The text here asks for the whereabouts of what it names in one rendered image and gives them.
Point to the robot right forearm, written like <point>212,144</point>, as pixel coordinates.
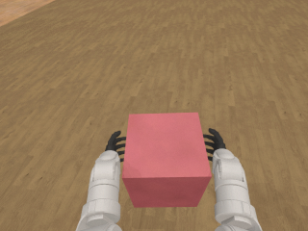
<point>232,198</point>

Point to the carton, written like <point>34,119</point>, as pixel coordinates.
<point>165,160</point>

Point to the left robot hand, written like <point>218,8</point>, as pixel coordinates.
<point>112,144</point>

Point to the robot left forearm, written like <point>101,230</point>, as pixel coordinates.
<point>103,193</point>

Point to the right robot hand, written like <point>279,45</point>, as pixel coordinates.
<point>216,144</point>

